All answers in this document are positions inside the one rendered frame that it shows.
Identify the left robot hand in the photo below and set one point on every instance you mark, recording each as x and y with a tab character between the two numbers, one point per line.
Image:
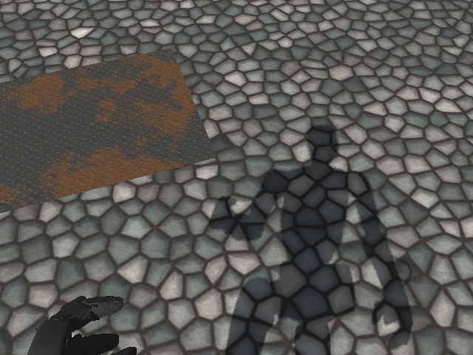
54	336

